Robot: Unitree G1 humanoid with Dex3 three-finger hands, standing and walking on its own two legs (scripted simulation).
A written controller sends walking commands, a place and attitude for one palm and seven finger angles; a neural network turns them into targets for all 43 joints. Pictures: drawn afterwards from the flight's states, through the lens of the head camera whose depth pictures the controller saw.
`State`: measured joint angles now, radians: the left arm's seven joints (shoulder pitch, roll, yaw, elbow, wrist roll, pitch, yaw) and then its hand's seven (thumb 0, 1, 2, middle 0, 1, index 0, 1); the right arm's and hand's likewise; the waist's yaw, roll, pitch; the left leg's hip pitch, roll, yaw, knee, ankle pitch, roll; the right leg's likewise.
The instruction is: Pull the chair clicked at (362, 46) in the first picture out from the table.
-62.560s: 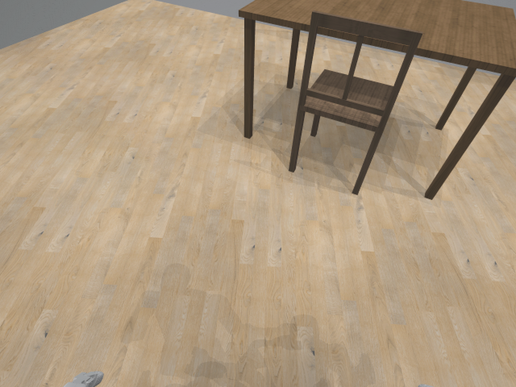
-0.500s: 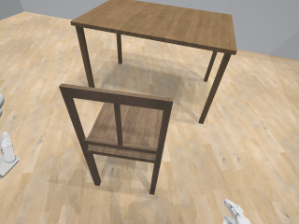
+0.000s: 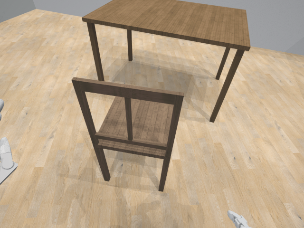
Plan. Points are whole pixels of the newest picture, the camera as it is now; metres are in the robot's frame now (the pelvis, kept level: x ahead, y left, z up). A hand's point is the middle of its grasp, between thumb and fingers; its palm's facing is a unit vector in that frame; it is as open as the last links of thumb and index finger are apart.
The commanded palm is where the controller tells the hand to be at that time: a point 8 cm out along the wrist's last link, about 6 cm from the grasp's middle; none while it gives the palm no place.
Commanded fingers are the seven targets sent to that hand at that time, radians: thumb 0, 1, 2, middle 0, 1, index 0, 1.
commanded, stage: stop stepping back and stand still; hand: left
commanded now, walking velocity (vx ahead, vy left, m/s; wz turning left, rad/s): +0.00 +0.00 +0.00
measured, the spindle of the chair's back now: (129, 120) +0.55 +0.13 -0.11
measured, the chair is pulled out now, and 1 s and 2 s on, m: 0.63 0.63 0.63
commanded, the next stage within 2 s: let the arm hang, fingers relaxed in 0.06 s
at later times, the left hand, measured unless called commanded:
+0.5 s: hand out of the picture +0.04 +0.17 -0.17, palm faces +0.05 -0.98 -0.17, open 6.8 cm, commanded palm none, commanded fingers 0.00 0.90 0.90 -0.20 -0.30 -0.20 -0.30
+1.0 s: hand out of the picture +0.00 +0.15 -0.16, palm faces +0.01 -0.98 -0.18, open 7.4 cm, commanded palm none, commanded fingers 0.00 0.90 0.90 -0.20 -0.30 -0.20 -0.30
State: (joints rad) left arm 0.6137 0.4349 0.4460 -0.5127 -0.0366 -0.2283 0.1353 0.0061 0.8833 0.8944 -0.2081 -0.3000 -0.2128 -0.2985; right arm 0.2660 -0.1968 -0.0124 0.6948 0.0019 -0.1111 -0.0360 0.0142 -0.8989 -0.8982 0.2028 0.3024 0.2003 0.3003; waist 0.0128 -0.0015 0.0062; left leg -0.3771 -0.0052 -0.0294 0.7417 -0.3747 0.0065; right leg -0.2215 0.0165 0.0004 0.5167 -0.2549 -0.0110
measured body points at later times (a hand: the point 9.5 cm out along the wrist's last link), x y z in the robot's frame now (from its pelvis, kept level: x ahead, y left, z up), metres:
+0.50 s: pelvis -0.01 +0.00 +0.00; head +0.01 +0.03 +0.45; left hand +0.04 +0.23 -0.15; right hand +0.06 -0.23 -0.13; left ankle +0.04 +0.11 -0.73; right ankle +0.02 -0.12 -0.73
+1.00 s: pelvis +0.01 -0.02 +0.01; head +0.02 -0.03 +0.45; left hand +0.00 +0.20 -0.15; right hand -0.01 -0.22 -0.16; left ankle +0.04 +0.11 -0.73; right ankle +0.02 -0.12 -0.73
